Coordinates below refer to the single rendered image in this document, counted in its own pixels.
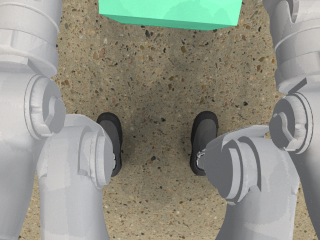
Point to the robot left upper arm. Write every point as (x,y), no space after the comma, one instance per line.
(31,110)

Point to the carton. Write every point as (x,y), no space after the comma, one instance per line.
(203,15)

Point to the robot right upper arm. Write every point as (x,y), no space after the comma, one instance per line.
(295,128)

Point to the robot left shin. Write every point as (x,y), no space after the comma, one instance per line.
(70,120)

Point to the right robot forearm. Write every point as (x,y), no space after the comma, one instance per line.
(294,26)

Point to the left robot forearm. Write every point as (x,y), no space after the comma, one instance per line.
(28,36)

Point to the robot left foot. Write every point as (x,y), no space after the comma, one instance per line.
(111,124)

